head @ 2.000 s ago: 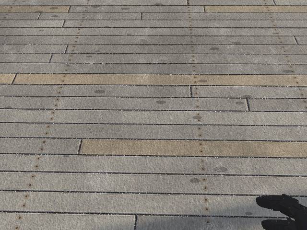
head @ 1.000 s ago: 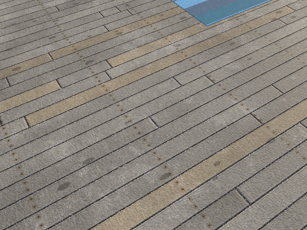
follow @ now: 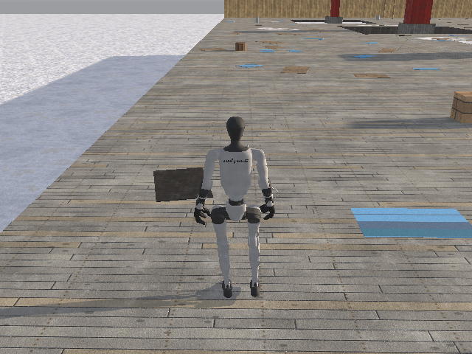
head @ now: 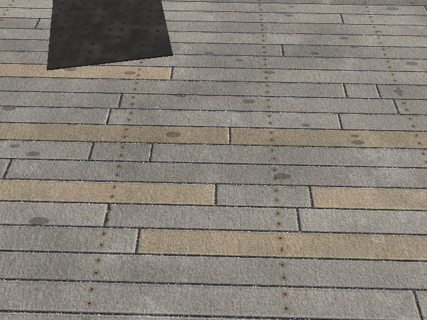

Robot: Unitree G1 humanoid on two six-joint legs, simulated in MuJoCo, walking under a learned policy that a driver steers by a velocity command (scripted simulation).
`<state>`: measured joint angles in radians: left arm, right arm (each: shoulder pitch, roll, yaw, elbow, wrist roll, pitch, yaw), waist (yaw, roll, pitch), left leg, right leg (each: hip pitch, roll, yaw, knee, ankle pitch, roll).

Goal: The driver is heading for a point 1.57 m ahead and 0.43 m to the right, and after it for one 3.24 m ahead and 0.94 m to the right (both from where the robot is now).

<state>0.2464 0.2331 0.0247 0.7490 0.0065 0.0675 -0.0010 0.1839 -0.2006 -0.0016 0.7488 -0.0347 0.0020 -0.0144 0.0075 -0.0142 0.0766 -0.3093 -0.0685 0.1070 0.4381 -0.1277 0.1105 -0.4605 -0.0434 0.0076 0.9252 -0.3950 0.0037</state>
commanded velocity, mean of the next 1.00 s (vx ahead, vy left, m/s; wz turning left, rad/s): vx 0.02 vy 0.00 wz -0.46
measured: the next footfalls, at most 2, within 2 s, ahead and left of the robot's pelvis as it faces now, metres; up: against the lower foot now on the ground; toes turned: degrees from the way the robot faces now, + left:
right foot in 0.16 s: +0.01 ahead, -0.12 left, +0.00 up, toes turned -10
left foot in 0.66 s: +0.14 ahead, +0.01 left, +0.00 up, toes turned -42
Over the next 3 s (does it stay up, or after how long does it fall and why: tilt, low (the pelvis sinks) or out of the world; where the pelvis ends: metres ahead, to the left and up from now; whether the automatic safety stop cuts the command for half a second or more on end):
stays up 0.68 -0.36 0.00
